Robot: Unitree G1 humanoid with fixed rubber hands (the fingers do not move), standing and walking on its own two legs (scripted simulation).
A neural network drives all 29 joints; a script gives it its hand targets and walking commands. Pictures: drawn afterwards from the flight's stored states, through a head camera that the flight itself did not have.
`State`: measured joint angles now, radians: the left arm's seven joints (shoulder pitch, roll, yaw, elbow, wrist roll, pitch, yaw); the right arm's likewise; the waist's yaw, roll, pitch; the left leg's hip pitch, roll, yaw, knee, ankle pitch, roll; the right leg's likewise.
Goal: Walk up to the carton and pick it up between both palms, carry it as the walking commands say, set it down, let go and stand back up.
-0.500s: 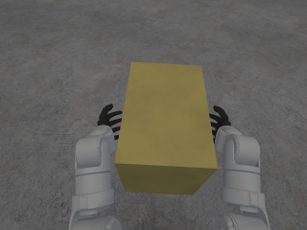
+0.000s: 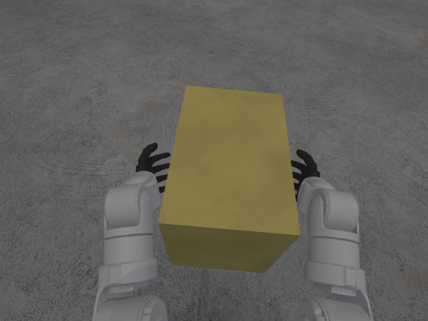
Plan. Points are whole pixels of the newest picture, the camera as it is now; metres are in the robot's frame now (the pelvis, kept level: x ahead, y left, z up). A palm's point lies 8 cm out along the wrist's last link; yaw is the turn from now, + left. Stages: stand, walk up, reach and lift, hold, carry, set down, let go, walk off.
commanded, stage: carry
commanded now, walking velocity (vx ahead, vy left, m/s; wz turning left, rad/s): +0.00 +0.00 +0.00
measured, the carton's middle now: (225, 180) +0.38 +0.00 +0.05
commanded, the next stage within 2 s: none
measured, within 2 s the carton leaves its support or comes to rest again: neither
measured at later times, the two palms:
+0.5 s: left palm (147, 187) +0.32 +0.14 +0.09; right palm (307, 195) +0.31 -0.15 +0.09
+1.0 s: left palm (224, 207) +0.31 +0.00 +0.05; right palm (383, 247) +0.24 -0.28 +0.05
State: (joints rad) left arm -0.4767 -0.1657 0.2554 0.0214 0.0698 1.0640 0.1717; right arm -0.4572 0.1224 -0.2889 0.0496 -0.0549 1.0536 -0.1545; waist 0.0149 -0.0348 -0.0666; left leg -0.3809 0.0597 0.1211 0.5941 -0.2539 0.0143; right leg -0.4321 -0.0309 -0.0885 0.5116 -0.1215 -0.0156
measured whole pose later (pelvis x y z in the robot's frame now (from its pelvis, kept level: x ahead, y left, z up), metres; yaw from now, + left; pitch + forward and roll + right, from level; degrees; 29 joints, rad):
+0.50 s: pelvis +0.00 +0.00 +0.00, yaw +0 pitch +1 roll +0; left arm -0.43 -0.18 0.24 0.03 0.09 1.02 0.15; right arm -0.41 0.12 -0.27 0.06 -0.06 1.02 -0.15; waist 0.01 -0.02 -0.07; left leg -0.36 0.05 0.13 0.60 -0.26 0.02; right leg -0.42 -0.04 -0.08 0.52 -0.13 -0.01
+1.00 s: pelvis +0.00 -0.08 -0.01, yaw -11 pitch +6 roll -1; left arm -0.23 -0.15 0.07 -0.25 0.03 1.10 0.16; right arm -0.17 0.14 -0.18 -0.30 -0.04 1.10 -0.15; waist 0.02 0.01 -0.01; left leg -0.52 0.18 0.13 0.91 -0.58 -0.11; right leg -0.52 0.00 -0.09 0.65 -0.22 -0.02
